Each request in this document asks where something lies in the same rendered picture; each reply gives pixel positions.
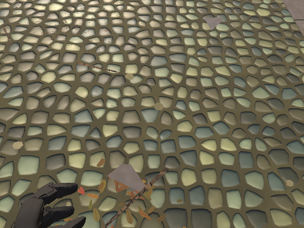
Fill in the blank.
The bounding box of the left robot hand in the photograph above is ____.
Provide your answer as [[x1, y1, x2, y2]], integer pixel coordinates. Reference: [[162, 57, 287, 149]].
[[10, 181, 86, 228]]

